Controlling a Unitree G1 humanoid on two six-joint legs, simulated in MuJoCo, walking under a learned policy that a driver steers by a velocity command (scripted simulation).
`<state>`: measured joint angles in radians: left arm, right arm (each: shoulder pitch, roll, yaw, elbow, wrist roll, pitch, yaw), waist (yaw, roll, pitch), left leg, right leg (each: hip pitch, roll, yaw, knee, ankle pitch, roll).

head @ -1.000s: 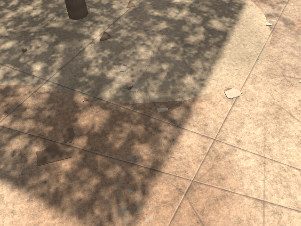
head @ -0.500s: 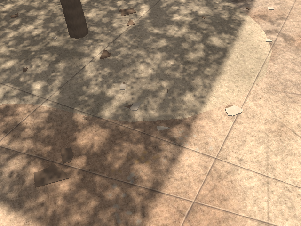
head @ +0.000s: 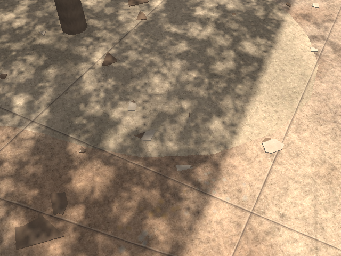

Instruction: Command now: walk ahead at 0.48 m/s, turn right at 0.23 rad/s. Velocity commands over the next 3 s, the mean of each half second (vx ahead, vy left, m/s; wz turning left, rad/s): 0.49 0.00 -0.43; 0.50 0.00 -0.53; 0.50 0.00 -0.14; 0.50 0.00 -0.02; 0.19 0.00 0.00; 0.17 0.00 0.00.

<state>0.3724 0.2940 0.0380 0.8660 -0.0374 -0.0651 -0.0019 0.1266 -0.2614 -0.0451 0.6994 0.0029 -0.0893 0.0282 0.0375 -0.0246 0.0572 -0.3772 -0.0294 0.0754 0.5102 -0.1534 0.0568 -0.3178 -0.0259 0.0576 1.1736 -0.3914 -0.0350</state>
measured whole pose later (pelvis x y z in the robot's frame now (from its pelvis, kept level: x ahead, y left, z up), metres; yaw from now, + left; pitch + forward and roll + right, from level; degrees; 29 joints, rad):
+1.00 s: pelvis +0.58 -0.11 +0.00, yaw -31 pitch +2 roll +1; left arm 0.35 0.30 0.06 0.72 -0.03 -0.03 0.02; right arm 0.13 -0.28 -0.05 0.73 0.00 -0.12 0.03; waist 0.03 -0.03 0.01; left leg -0.40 -0.04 0.00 0.53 -0.17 0.03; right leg -0.30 0.07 0.16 1.09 -0.47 -0.03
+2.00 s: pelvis +1.03 -0.40 -0.01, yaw -33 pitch +2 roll -1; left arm 0.39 0.30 0.05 0.86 -0.01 -0.05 0.00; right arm 0.05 -0.27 -0.03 0.75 0.01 -0.09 0.04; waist 0.05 -0.01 0.03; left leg -0.47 0.00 0.04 0.56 -0.14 0.05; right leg -0.15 0.01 0.03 0.86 -0.48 -0.01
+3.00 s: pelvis +1.21 -0.55 -0.01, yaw -32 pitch +0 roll -1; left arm 0.16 0.25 0.07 0.96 -0.02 -0.07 -0.02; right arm 0.40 -0.25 -0.04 1.07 0.02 -0.06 -0.02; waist -0.03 0.02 0.00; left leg -0.03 0.04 0.00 0.50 -0.48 -0.01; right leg -0.35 0.03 -0.06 0.69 -0.35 -0.07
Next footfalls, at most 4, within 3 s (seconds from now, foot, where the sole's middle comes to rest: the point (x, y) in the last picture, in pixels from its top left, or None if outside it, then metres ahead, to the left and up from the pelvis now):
0.42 right None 0.39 -0.17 -0.77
0.90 left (199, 190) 0.73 -0.07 -0.77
1.42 right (280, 174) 0.82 -0.43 -0.77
1.94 left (260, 109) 1.20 -0.39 -0.77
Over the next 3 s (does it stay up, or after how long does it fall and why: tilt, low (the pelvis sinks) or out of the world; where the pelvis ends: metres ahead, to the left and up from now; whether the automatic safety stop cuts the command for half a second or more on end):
stays up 1.21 -0.55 -0.01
